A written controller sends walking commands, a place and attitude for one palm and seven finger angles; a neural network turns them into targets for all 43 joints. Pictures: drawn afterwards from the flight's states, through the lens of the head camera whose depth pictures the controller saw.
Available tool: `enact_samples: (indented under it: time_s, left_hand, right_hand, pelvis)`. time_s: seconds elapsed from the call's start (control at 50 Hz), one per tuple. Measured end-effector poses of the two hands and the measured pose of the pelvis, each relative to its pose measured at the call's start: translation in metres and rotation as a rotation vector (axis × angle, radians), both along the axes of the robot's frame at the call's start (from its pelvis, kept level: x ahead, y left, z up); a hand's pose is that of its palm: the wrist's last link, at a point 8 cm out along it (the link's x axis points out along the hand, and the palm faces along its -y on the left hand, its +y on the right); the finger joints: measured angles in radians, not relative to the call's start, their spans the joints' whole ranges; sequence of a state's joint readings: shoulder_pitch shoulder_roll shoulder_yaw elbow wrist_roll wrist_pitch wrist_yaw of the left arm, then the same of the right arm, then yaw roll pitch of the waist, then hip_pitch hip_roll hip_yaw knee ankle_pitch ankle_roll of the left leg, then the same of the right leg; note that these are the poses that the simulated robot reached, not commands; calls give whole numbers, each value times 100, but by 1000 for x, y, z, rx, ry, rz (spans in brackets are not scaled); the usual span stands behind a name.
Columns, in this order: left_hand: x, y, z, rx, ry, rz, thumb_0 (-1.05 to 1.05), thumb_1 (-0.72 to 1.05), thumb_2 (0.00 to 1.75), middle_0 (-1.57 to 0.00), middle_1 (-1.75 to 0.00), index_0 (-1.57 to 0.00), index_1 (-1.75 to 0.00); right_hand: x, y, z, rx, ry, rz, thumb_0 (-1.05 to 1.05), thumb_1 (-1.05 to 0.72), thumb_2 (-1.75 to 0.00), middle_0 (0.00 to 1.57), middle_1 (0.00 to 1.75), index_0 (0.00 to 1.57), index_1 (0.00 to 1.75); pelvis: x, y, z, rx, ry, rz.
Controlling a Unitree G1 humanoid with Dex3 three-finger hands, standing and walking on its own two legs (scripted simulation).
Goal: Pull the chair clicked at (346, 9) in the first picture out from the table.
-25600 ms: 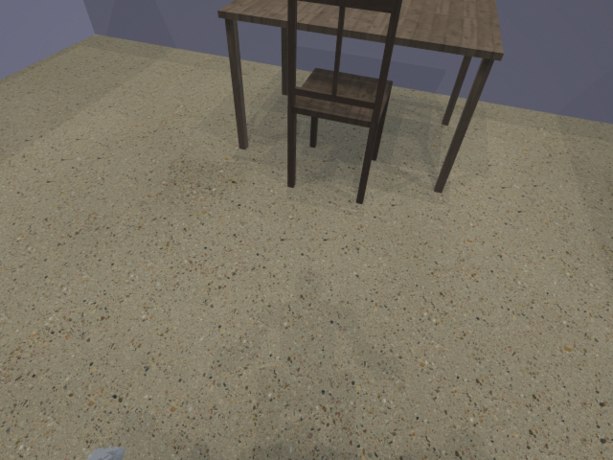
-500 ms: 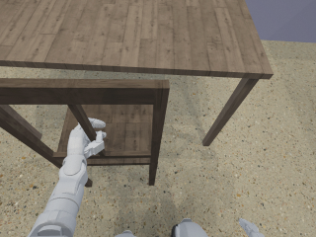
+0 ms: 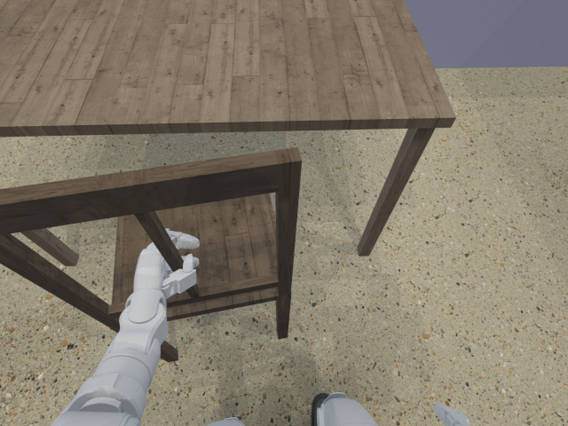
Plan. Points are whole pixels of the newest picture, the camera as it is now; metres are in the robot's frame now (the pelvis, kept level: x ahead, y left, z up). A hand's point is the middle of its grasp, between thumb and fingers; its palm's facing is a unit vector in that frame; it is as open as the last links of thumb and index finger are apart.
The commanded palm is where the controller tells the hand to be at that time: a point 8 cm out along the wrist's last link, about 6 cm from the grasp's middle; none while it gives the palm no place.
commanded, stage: step backward, pulling the chair out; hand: left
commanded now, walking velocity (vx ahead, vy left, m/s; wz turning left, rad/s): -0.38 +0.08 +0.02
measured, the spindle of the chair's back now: (174, 260) +0.37 +0.18 -0.06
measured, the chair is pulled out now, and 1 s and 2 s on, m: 0.10 0.18 0.34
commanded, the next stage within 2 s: none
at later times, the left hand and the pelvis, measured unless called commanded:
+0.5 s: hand (196, 321) +0.27 +0.13 -0.06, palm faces +0.07 -0.98 -0.19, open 5.0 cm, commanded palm +0.26 +0.18 -0.06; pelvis -0.06 -0.01 -0.01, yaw +0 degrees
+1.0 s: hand (197, 323) +0.27 +0.13 -0.06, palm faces +0.08 -0.98 -0.19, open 5.0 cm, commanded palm +0.24 +0.18 -0.06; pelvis -0.08 -0.02 +0.00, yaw -1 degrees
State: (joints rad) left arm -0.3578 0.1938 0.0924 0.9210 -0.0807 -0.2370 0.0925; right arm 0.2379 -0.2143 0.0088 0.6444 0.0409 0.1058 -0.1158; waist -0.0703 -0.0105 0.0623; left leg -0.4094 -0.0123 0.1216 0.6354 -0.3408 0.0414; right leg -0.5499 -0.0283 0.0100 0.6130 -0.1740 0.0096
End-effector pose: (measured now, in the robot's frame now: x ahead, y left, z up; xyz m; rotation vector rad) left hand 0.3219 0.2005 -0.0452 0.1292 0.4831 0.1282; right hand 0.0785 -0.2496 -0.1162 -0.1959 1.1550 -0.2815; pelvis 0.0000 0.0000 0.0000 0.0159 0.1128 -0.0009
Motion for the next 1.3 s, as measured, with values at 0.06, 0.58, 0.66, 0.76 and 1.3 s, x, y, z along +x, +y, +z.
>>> enact_samples:
  time_s: [0.06,0.58,0.66,0.76,1.3]
  left_hand:
    - [-12,-5,0,2,1,0,2,77,81,-36,-117,-50,-145]
    - [-75,-18,1,39,-5,-5,1,73,84,-38,-118,-50,-145]
    - [-75,-18,1,31,-3,-17,1,74,83,-36,-119,-50,-145]
    - [-75,-16,0,35,-12,-61,0,74,81,-35,-121,-50,-145]
    - [-122,-22,4,9,39,-97,2,74,79,-30,-121,-50,-145]
  right_hand:
    - [-7,-6,1,-7,-17,-2,1,-91,-90,20,30,21,30]
    - [-65,-9,-18,26,-74,35,1,-91,-90,20,30,21,30]
    - [-72,-9,-10,14,-54,47,1,-91,-90,20,30,21,30]
    - [-77,-11,-6,-23,-49,46,1,-91,-90,20,30,21,30]
    - [-95,-31,20,-125,-69,80,1,-91,-90,20,30,20,30]
  pelvis:
    - [-10,-3,-1,6,-10,3]
    - [-62,-9,-12,27,-78,12]
    - [-66,-4,-6,24,-69,24]
    - [-67,1,-8,0,-78,27]
    - [-117,9,5,-1,-34,48]
